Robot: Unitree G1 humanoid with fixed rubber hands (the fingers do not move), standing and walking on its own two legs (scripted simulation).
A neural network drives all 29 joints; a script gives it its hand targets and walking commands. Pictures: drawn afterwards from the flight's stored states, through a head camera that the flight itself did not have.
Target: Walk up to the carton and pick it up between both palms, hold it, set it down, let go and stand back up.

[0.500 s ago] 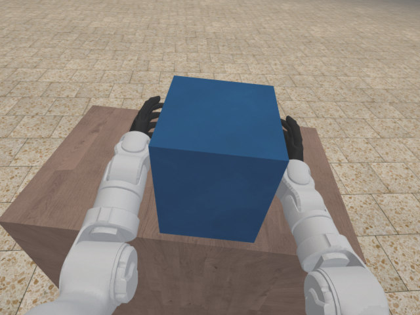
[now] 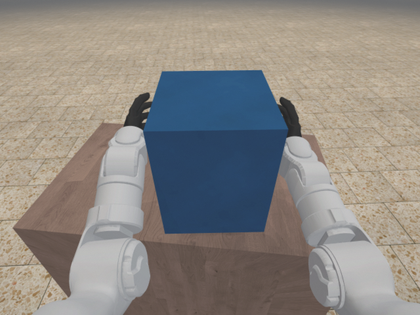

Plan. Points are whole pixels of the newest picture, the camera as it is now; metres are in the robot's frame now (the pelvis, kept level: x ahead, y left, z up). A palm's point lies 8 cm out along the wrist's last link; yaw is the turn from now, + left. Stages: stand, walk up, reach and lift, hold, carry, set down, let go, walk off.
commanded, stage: reach and lift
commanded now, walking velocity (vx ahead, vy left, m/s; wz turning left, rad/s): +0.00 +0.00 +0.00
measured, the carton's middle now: (213, 152) +0.39 -0.02 +0.17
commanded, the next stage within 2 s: hold in 1.26 s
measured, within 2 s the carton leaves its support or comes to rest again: neither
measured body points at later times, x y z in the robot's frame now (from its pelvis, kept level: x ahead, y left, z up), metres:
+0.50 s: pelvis +0.00 -0.01 +0.00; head -0.07 +0.01 +0.44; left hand +0.40 +0.13 +0.23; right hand +0.39 -0.16 +0.23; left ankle -0.01 +0.12 -0.75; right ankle +0.04 -0.14 -0.75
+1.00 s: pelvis +0.00 -0.01 +0.00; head -0.08 +0.00 +0.44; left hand +0.39 +0.14 +0.25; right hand +0.39 -0.16 +0.26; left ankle -0.01 +0.12 -0.75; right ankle +0.04 -0.14 -0.75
